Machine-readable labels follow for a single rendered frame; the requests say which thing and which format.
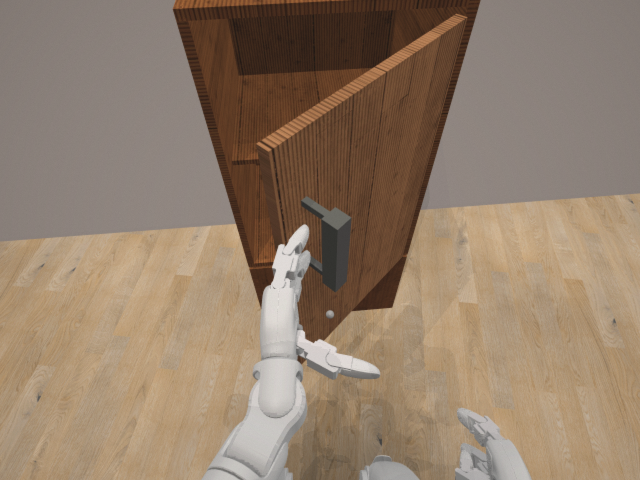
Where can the right robot hand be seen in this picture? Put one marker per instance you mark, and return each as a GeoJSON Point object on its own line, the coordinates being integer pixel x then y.
{"type": "Point", "coordinates": [502, 460]}

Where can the cupboard door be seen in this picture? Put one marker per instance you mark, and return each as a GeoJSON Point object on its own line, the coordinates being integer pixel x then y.
{"type": "Point", "coordinates": [364, 150]}

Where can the robot left forearm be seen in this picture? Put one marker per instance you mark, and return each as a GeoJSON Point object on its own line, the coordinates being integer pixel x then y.
{"type": "Point", "coordinates": [257, 448]}

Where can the right robot shin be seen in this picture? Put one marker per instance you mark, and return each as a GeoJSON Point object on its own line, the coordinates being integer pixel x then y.
{"type": "Point", "coordinates": [382, 458]}

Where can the left robot hand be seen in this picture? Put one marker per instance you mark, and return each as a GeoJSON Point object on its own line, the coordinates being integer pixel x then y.
{"type": "Point", "coordinates": [279, 336]}

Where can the handle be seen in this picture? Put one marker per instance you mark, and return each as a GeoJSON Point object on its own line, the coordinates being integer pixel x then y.
{"type": "Point", "coordinates": [335, 228]}

